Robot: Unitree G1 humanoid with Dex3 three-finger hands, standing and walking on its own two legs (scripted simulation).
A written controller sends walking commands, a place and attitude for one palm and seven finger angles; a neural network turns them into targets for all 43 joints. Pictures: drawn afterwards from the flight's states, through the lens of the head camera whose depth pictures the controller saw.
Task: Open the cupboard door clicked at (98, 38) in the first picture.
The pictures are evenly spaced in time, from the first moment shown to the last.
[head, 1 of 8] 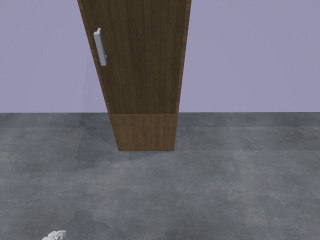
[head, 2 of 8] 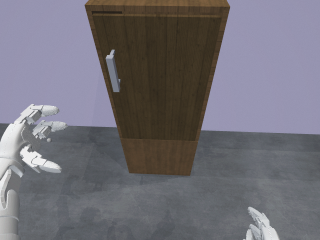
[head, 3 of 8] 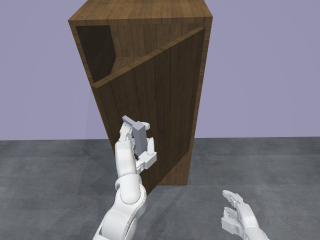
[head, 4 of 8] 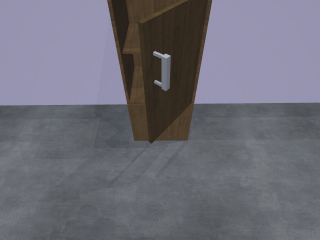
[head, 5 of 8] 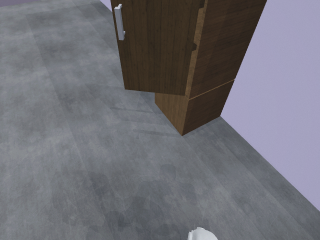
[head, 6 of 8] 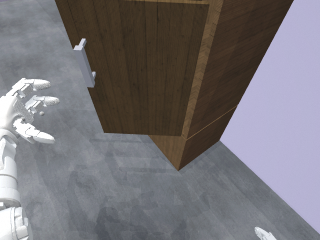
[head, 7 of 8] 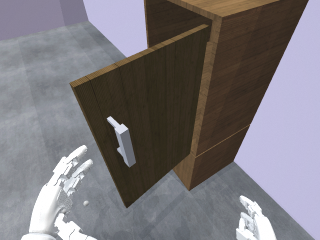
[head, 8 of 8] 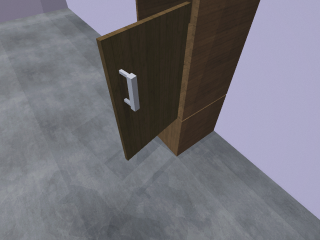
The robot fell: no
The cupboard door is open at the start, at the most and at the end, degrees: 0 100 100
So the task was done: yes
